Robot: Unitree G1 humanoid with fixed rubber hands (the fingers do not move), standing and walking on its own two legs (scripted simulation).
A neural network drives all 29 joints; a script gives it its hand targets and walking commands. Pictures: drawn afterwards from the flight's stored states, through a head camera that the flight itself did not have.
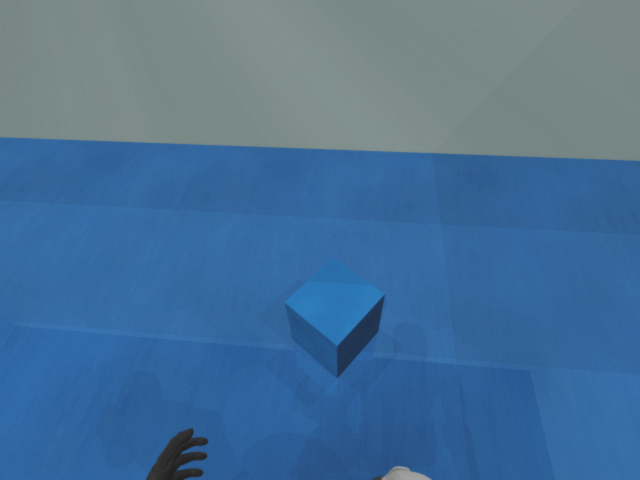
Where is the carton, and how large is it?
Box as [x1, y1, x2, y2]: [284, 257, 384, 377]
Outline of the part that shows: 332,257 284,302 292,338 337,377 376,333 384,294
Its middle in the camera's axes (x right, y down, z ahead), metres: +0.05 +0.24 +1.21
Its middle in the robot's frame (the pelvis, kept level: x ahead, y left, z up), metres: +0.65 -0.03 -0.63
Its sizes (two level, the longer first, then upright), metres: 0.210 0.200 0.250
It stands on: the floor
